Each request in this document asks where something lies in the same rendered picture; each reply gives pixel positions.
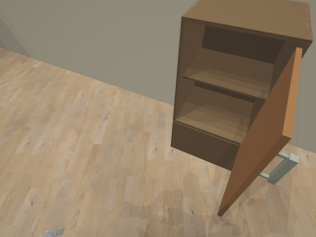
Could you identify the handle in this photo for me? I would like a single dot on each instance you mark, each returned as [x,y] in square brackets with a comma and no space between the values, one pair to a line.
[289,161]

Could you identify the cupboard door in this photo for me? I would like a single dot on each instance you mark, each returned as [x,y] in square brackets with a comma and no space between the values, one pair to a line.
[268,134]

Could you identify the robot left hand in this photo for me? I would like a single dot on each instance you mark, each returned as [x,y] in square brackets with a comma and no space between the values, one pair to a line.
[53,232]

